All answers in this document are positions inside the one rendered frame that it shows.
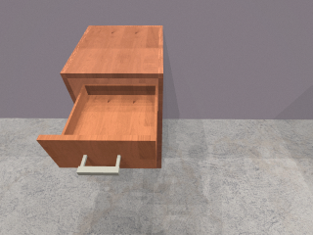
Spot drawer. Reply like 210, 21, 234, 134
36, 84, 157, 168

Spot handle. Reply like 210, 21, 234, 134
76, 155, 121, 176

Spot cabinet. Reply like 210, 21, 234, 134
60, 25, 163, 168

